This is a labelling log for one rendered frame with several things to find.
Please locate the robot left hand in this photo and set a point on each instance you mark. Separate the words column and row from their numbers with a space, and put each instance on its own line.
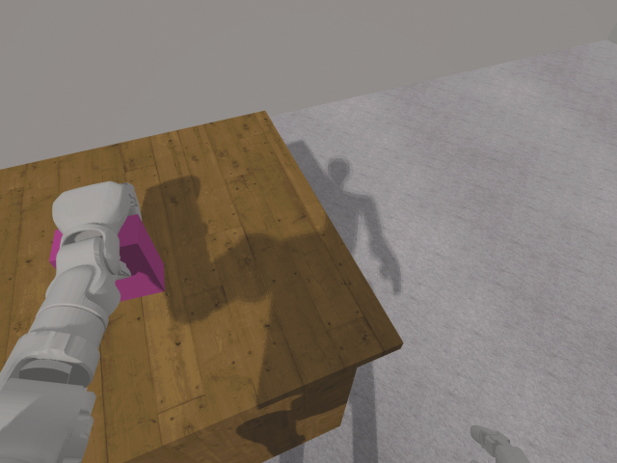
column 106, row 203

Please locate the robot right hand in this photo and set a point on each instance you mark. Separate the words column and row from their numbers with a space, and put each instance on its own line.
column 497, row 445

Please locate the robot left forearm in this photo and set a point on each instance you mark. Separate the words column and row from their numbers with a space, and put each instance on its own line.
column 62, row 343

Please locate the table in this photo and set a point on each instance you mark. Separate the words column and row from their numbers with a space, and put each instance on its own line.
column 253, row 347

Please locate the robot left upper arm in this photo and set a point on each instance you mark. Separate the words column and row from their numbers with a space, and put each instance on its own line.
column 44, row 422

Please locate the sponge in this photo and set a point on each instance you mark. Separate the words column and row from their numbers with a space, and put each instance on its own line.
column 139, row 254

